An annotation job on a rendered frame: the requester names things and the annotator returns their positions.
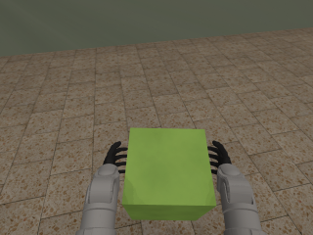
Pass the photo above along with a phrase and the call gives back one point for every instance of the robot left hand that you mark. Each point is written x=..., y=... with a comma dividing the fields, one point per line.
x=112, y=157

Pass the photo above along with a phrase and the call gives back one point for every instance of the robot right hand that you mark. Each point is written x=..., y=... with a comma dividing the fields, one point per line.
x=222, y=155

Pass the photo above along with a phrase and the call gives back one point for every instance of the carton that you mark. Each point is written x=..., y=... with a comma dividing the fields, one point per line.
x=167, y=175

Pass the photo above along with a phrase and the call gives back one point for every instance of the robot left forearm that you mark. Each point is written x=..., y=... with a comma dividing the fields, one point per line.
x=100, y=205

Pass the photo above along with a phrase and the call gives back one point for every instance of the robot right forearm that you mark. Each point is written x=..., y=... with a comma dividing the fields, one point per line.
x=238, y=202

